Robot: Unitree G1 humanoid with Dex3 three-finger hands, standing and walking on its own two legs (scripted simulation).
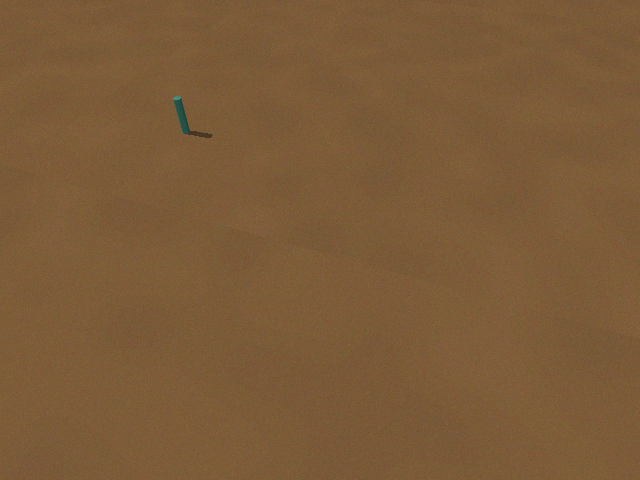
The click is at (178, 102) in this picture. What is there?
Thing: slim round
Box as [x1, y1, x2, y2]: [173, 96, 189, 133]
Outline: 176,96 173,98 182,132 187,133 189,129 180,97
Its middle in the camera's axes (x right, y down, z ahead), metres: -0.77 -0.65 +2.16
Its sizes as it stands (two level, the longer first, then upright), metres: 0.043 0.043 0.209
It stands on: the floor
